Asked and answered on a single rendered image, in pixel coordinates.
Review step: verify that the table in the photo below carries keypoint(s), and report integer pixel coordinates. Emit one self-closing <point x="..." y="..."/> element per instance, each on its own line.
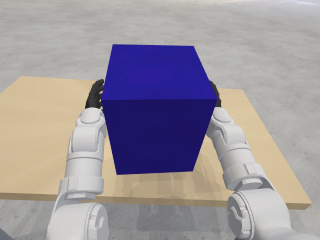
<point x="38" y="116"/>

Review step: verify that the left robot forearm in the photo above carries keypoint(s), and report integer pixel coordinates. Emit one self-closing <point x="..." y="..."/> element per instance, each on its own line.
<point x="85" y="155"/>

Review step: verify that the right robot forearm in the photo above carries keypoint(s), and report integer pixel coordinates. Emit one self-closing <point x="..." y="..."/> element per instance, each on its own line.
<point x="240" y="170"/>

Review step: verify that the robot right upper arm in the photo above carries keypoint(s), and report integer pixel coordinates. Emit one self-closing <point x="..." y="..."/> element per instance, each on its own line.
<point x="260" y="214"/>

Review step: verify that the carton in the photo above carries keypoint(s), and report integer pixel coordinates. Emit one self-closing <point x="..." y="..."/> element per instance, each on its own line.
<point x="157" y="102"/>

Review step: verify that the robot left upper arm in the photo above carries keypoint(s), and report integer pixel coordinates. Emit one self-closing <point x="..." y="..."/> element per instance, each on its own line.
<point x="83" y="221"/>

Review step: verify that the robot left hand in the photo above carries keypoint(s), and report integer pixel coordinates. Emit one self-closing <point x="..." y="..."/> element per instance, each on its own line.
<point x="93" y="100"/>

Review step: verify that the robot right hand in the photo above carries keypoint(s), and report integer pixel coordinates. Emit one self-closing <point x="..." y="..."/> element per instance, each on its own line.
<point x="218" y="103"/>

